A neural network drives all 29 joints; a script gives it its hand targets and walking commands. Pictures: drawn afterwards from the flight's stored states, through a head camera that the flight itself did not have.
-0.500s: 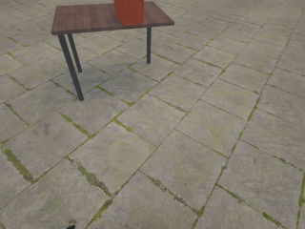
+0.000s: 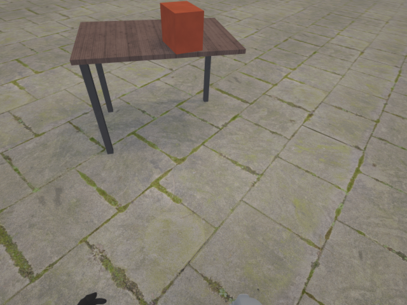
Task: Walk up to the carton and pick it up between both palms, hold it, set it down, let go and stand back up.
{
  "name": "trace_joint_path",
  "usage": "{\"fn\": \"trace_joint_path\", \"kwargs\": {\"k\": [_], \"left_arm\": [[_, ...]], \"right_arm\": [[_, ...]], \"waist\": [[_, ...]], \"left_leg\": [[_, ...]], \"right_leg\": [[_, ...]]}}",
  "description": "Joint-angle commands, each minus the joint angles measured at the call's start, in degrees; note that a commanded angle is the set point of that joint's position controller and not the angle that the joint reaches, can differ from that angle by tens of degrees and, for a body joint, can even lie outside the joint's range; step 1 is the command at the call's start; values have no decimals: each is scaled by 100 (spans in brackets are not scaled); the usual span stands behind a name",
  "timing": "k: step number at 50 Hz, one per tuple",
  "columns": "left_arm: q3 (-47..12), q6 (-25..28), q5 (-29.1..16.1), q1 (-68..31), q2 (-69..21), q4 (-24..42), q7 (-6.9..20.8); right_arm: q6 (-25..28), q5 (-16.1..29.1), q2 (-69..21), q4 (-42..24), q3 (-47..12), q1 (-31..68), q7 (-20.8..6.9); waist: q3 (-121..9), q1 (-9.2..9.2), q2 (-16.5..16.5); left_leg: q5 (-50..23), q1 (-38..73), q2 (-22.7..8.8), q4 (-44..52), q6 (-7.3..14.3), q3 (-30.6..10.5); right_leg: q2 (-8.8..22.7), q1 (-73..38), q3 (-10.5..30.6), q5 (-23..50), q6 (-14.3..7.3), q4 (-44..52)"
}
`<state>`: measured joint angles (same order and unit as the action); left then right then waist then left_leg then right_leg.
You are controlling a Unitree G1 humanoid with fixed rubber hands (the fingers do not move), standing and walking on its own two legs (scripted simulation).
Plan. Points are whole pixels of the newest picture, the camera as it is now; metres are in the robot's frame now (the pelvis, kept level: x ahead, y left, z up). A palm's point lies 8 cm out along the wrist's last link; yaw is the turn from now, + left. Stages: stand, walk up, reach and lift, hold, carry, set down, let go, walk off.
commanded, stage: walk up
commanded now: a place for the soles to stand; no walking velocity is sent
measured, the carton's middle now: (181, 27) +1.50 +0.06 +0.04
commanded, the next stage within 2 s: none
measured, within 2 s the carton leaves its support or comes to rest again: neither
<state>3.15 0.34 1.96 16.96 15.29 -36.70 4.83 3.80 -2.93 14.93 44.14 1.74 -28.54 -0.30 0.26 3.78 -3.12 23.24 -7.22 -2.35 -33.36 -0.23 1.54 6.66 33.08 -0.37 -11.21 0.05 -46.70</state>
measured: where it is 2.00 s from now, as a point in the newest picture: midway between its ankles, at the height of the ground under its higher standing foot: (211, 203)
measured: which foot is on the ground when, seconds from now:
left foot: down 0.00-0.08, up 0.10-0.50, down 0.52-0.96, up 0.98-1.00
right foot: up 0.00-0.06, down 0.08-0.54, up 0.56-0.94, down 0.96-1.00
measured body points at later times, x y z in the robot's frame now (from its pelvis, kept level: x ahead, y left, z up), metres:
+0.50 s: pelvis +0.23 -0.04 +0.00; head +0.24 -0.02 +0.45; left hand +0.15 +0.23 -0.13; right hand +0.44 -0.24 -0.09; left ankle +0.34 +0.10 -0.71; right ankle +0.17 -0.16 -0.72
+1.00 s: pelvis +0.46 -0.08 -0.02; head +0.47 -0.08 +0.43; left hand +0.53 +0.21 -0.12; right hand +0.54 -0.35 -0.14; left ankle +0.35 +0.09 -0.71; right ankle +0.58 -0.18 -0.73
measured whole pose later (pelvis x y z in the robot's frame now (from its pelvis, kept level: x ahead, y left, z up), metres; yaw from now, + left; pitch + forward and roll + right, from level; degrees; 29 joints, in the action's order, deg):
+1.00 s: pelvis +0.46 -0.08 -0.02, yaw +13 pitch -3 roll +0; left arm 2.6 2.1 2.6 17.4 15.9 -35.7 3.4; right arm 1.7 -2.9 17.3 40.7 2.9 -26.3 -0.3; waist 4.1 3.1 0.5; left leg 30.3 -12.5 -6.4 -49.2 0.4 -2.9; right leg 4.9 26.1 -5.0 -14.3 0.3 -44.6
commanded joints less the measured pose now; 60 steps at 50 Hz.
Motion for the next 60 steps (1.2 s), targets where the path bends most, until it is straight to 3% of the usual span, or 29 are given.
{"fn": "trace_joint_path", "kwargs": {"k": [1, 3, 4, 5, 6, 7, 10, 11, 16, 21, 23, 25, 26, 27, 28, 29, 32, 34, 38, 43, 45, 47, 48, 49, 50, 51, 52, 55, 60], "left_arm": [[271, 275, -15, -180, 459, 688, -83], [372, 354, 9, 823, 617, 492, -203], [483, 419, 37, 1624, 900, 335, -288], [518, 484, 214, 2234, 1419, 309, -366], [537, 477, 149, 1908, 1901, 550, -443], [500, 423, 62, 1337, 1806, 539, -507], [245, 372, 97, 574, 1082, 443, -496], [188, 402, 97, 496, 1015, 385, -467], [117, 486, 86, 872, 984, -10, -475], [139, 403, 46, 870, 1189, -121, -453], [134, 325, 30, 879, 1237, -139, -448], [58, 232, 21, 896, 1154, -113, -439], [-61, 198, 44, 1062, 913, -80, -434], [-237, 181, 115, 1210, 585, 104, -403], [-111, 145, 45, 1181, 922, 461, -355], [2, 29, 71, 680, 1212, 512, -354], [4, -21, 84, 697, 962, 424, -326], [30, -25, 67, 1063, 843, 262, -226], [26, -55, 12, 659, 657, 351, -125], [56, 58, 14, 180, 543, 419, -53], [129, 126, 32, 322, 577, 412, -60], [258, 210, 54, 975, 756, 263, -120], [355, 258, 53, 1533, 955, 137, -192], [440, 315, 111, 1993, 1418, 77, -282], [416, 319, 100, 1821, 1860, 276, -370], [418, 243, -17, 1392, 1876, 319, -435], [327, 239, -93, 1198, 1675, 334, -470], [181, 202, 21, 690, 1234, 289, -507], [80, 259, 39, 668, 1025, 63, -487]], "right_arm": [[110, -15, 1351, -579, 448, 384, 13], [30, -55, 1199, -639, 368, 474, -20], [0, -70, 804, -676, 208, 271, -42], [10, -108, 263, -868, -41, 99, -71], [-12, 85, 459, -1248, 80, -114, -40], [-95, -32, 758, -1225, 149, 312, 11], [-169, 56, 795, -1058, 256, 436, -48], [-180, 71, 692, -1046, 264, 288, -99], [-175, 106, 431, -1221, 224, 949, -240], [-103, 85, 309, -1392, 297, 1472, -283], [-68, 83, 325, -1439, 348, 1407, -251], [0, 35, 483, -1299, 444, 633, -159], [24, 8, 741, -1146, 544, -85, -78], [43, -132, 1241, -1125, 645, -807, 33], [23, -27, 1723, -1306, 702, -829, 154], [-51, 119, 1657, -1270, 677, -452, 251], [-62, 70, 1174, -1325, 438, 478, 256], [33, 50, 1039, -1234, 339, 776, 172], [143, 33, 1075, -1064, 343, 830, 136], [118, 28, 1234, -960, 424, 739, 82], [77, 7, 1295, -983, 445, 845, 58], [2, -10, 1143, -1050, 361, 919, 26], [-37, -43, 899, -1046, 276, 747, 15], [-43, -11, 401, -1118, 108, 302, -27], [-61, 99, 314, -1394, 80, 207, -26], [-150, 45, 732, -1500, 171, 519, 29], [-188, 9, 878, -1536, 214, 888, 41], [-186, 129, 742, -1221, 246, 474, 2], [-155, 162, 505, -1313, 223, 749, -106]], "waist": [[904, -188, 1039], [611, -697, 676], [85, -1066, -110], [-486, -1271, -1573], [-474, -940, -1647], [66, -808, -707], [647, -553, -401], [600, -461, -687], [635, -681, -614], [593, -742, -534], [659, -649, -395], [418, -241, 53], [-66, 88, 605], [-851, 429, 1616], [-954, 424, 1696], [-522, 363, 915], [345, -90, 881], [290, -303, 1252], [688, -312, 1351], [643, -205, 1457], [512, -368, 1348], [380, -730, 845], [145, -984, 109], [-303, -1127, -1198], [-284, -990, -1759], [-22, -963, -1080], [436, -924, -669], [595, -623, -784], [644, -637, -716]], "left_leg": [[1082, -1385, -1170, 1709, 1259, -1218], [434, -1871, -902, 470, 1035, -881], [-370, -2164, -402, -1435, 759, -391], [429, -2827, 117, -3855, 365, 1], [919, -3664, 736, -4408, 166, -785], [443, -3735, 234, -4842, 163, -1170], [-197, -3297, -277, -4138, 64, -796], [-215, -2951, -300, -3848, 14, -749], [-452, -3080, -281, -2168, -24, -457], [-1263, -1991, -41, -808, 171, 91], [-1239, -1565, 72, -513, 283, 206], [-1174, -266, 387, -198, 416, 322], [-865, 718, 393, -181, 584, 19], [497, 1662, -1116, 186, 1071, -2303], [1330, 1799, -2178, 1698, 1610, -5260], [1693, 1242, -2157, 1947, 1686, -5139], [283, -246, -1565, 1582, 1530, -2956], [53, -858, -1202, 1632, 1463, -2227], [70, -1188, -1224, 1773, 1534, -1864], [574, -1386, -1047, 1546, 1240, -1298], [745, -1691, -1079, 1264, 1151, -1136], [987, -2410, -882, 454, 946, -862], [626, -2621, -563, -760, 784, -592], [386, -2904, 18, -2802, 439, 29], [1137, -3701, 573, -3847, 121, -159], [1008, -3864, 192, -4463, 136, -570], [537, -3996, -13, -4760, 114, -739], [191, -3172, -235, -3978, 107, -542], [22, -2583, -231, -1960, 0, -155]], "right_leg": [[-160, -959, -285, 88, -119, 590], [-497, -2454, -587, -224, -153, 833], [-448, -3412, -253, -696, -264, 958], [1022, -3831, 1889, -2432, -539, 1779], [1956, -3767, 4973, -3249, -1083, 3810], [2129, -3173, 4926, -3839, -1228, 3915], [1266, -2052, 1968, -2145, -1254, 3228], [1173, -1829, 1537, -1712, -1248, 3210], [1255, -2344, 605, -328, -1482, 3212], [1087, -2052, -149, -606, -1246, 3059], [1161, -1961, -254, -529, -1196, 2775], [964, -1481, -678, -134, -964, 1621], [624, -1119, -1086, 217, -734, 176], [222, -240, -1216, -757, -404, -2025], [-521, 726, -469, -2230, -139, -2683], [-153, 897, 184, -1858, -100, -3187], [164, 732, 178, -1268, -4, -2960], [143, 169, 203, -1119, 98, -2479], [282, 203, 145, -883, 192, -1262], [113, -533, -212, -70, 56, 134], [8, -1347, -349, 53, -38, 483], [-260, -2674, -605, -26, -134, 683], [-388, -3359, -500, -494, -227, 862], [518, -3863, 885, -1979, -546, 1627], [1679, -3697, 3505, -2885, -1122, 2946], [2087, -3311, 4284, -3531, -1696, 3540], [1974, -2896, 3891, -3105, -1671, 3534], [1335, -2042, 1867, -1729, -1410, 3027], [1052, -1881, 871, -661, -1418, 2921]]}}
